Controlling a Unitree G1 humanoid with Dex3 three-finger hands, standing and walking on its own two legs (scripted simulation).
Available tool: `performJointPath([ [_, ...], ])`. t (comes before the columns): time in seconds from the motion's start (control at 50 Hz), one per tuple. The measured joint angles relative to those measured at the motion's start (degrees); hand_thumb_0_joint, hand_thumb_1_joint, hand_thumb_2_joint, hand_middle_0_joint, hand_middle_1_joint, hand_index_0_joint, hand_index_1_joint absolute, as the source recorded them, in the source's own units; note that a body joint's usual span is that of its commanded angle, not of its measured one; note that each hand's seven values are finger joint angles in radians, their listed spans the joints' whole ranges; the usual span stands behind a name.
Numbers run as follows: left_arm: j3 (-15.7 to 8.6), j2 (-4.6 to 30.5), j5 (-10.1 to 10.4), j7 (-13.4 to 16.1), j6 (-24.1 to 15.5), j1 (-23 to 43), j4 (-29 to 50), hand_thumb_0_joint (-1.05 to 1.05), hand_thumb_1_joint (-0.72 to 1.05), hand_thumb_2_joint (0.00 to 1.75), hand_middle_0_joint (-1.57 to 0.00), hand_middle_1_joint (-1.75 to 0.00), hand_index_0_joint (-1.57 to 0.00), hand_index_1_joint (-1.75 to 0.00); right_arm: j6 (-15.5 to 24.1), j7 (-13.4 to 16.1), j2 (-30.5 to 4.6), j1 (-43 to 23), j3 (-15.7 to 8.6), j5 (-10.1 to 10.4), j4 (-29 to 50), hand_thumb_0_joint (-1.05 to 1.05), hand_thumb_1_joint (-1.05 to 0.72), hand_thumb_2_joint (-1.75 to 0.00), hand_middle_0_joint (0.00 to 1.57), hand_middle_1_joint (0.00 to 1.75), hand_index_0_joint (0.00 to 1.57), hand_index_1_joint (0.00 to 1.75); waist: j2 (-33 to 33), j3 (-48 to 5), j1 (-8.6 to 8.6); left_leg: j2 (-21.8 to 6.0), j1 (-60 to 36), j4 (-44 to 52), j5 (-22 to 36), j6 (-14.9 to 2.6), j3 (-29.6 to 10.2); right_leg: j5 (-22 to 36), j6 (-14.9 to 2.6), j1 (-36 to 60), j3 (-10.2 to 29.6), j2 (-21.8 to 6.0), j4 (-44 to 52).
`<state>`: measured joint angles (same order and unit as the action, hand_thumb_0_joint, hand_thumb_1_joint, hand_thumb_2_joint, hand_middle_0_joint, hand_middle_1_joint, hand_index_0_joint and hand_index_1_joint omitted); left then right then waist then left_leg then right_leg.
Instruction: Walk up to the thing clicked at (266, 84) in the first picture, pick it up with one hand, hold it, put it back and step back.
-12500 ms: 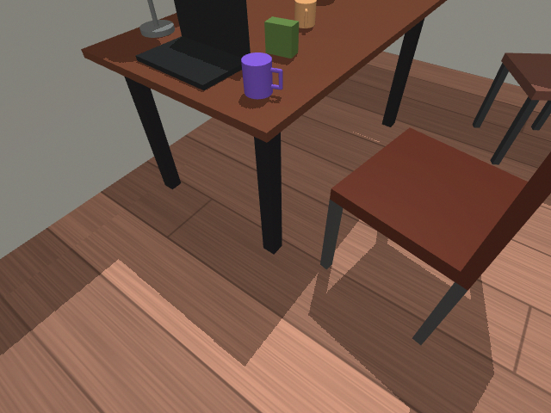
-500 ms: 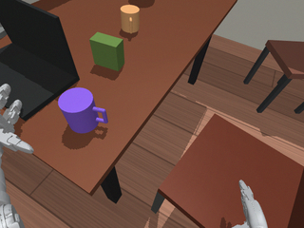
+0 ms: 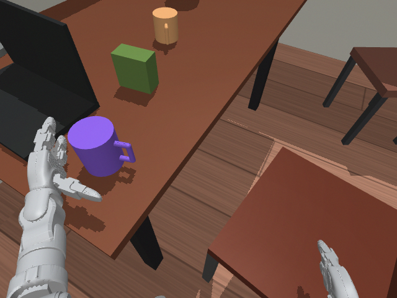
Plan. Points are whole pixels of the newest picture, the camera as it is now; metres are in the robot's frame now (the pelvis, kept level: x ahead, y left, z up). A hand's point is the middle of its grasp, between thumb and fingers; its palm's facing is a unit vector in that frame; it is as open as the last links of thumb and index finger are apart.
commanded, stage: close in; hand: left
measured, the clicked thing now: (106, 148) +0.43 +0.20 +0.05
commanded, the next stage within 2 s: rest palm in 0.16 s
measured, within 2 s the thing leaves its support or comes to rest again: leaves its support in 1.56 s
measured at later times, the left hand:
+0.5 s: hand (96, 161) +0.40 +0.22 +0.06, palm faces +0.20 -0.98 +0.01, open 17.3 cm
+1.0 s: hand (93, 145) +0.43 +0.22 +0.07, palm faces +0.20 -0.98 +0.02, open 12.4 cm
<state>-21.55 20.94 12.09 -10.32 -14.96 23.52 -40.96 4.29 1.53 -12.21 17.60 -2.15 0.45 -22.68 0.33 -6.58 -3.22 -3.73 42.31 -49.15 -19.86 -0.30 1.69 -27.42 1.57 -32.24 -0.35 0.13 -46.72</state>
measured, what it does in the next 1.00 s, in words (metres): stands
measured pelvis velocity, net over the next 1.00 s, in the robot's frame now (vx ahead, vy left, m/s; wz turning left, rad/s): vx -0.01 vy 0.01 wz -0.02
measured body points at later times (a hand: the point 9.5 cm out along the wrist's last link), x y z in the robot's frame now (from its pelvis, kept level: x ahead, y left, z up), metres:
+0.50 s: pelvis -0.02 -0.01 +0.00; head +0.05 +0.01 +0.44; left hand +0.38 +0.27 +0.06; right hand +0.13 -0.27 -0.05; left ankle +0.04 +0.12 -0.70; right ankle -0.05 -0.14 -0.70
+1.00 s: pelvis -0.01 +0.01 +0.00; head +0.06 +0.03 +0.44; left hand +0.41 +0.28 +0.07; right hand +0.14 -0.25 -0.05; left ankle +0.04 +0.12 -0.70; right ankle -0.05 -0.14 -0.70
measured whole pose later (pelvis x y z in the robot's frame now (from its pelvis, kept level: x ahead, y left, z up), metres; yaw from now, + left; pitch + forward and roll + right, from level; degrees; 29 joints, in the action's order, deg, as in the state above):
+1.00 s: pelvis -0.01 +0.01 +0.00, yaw -1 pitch +14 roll -2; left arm -18.9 20.9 10.0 -4.0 -16.9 31.8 -47.4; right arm 1.0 -0.1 -12.5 20.4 -2.9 0.1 -15.1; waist -0.1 -6.7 -4.6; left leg -4.0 44.6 -50.4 -19.9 -0.7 2.5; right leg -27.2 1.9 -34.9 0.6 0.3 -48.1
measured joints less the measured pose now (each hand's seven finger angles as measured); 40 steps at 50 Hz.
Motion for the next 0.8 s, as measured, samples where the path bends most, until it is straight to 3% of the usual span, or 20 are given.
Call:
performJointPath([
  [0.22,1.55,-0.34,-0.7,1.54,0.19,2.55,-1.05,-0.02,-0.61,0.01,-0.06,-0.04,-0.08,-0.03,-1.31,-0.48,-0.69,0.28,-0.39,0.0,1.3,-0.01,0.5,-0.05,0.05,0.05,0.06,0.05,0.03,0.72,-0.91,-0.25,0.36,0.06,0.93,0.32,-0.01,0.36,-0.38,-0.94,0.06,0.26,-1.06],
  [0.42,2.12,-1.81,-1.79,5.05,-1.22,3.76,-2.67,-0.02,-0.61,0.0,-0.09,-0.03,-0.11,-0.03,-2.71,-0.84,-0.79,0.62,-1.29,-0.18,3.5,-0.01,0.5,-0.06,0.05,0.05,0.06,0.05,-0.23,1.18,-1.15,-0.33,0.97,-0.05,1.48,0.27,0.4,0.64,-0.39,-2.07,0.5,0.28,-1.93],
  [0.62,1.51,0.7,-2.52,5.85,-1.96,6.33,-5.2,-0.02,-0.61,0.06,-0.28,-0.16,-0.3,-0.16,-2.47,-0.93,-0.6,1.29,-0.55,-0.22,7.2,-0.01,0.5,-0.05,0.05,0.05,0.06,0.05,0.9,1.19,-1.97,-0.29,1.6,-0.41,1.52,0.37,0.02,0.57,-0.48,-2.55,0.16,0.3,-2.28],
  [0.8,0.89,2.79,-2.68,4.83,-1.67,10.55,-9.57,-0.02,-0.57,0.17,-0.46,-0.31,-0.47,-0.32,-2.55,-1.27,-0.9,1.86,-0.22,-0.29,7.49,-0.01,0.49,-0.05,0.05,0.05,0.06,0.05,0.5,0.85,-2.77,-0.42,2.57,-0.83,1.0,0.0,0.31,0.63,-0.12,-3.27,0.49,0.37,-1.89],
])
